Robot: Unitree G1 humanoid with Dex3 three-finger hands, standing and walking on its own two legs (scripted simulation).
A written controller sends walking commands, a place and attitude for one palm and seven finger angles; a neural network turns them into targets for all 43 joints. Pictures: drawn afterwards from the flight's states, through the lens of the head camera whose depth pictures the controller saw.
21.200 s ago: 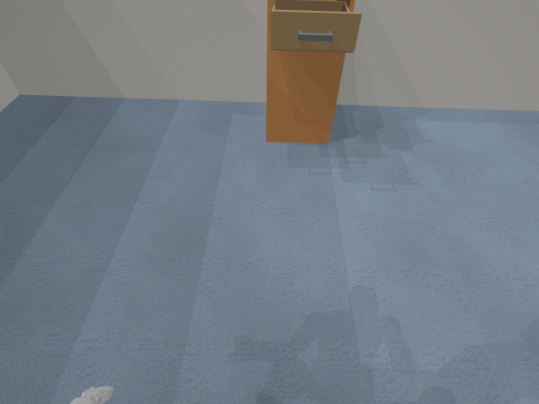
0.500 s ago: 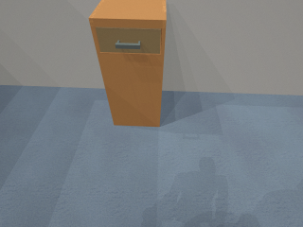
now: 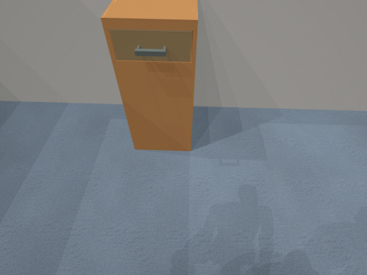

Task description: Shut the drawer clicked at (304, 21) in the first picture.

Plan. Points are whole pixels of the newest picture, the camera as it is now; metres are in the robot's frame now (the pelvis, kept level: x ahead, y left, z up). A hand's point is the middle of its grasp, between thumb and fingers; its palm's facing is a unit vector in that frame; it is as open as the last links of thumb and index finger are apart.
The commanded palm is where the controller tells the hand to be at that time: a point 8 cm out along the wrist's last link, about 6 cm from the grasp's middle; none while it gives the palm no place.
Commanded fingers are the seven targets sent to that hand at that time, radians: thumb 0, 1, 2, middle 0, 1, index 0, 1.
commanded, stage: look to check the result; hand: left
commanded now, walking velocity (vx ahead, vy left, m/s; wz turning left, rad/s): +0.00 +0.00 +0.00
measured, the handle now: (151, 50) +0.97 +0.19 -0.01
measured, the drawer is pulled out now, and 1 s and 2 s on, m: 0.00 0.00 0.00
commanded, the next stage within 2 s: stand and wait in 0.32 s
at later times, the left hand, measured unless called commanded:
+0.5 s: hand out of the picture +0.01 +0.16 -0.18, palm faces +0.02 -0.98 -0.19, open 7.3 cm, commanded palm none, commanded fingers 0.00 0.90 0.90 -0.20 -0.30 -0.20 -0.30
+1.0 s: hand out of the picture +0.03 +0.17 -0.17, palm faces +0.01 -0.98 -0.20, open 7.3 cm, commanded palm none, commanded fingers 0.00 0.90 0.90 -0.20 -0.30 -0.20 -0.30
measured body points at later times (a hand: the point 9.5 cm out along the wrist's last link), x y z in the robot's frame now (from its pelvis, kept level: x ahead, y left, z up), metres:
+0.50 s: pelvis +0.01 -0.01 +0.00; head +0.03 -0.01 +0.45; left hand +0.01 +0.22 -0.16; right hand +0.00 -0.22 -0.16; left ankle +0.00 +0.10 -0.74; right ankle +0.02 -0.13 -0.74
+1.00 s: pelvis +0.02 -0.01 +0.00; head +0.03 -0.01 +0.45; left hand +0.03 +0.22 -0.16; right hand +0.00 -0.23 -0.16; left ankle +0.00 +0.10 -0.74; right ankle +0.02 -0.13 -0.74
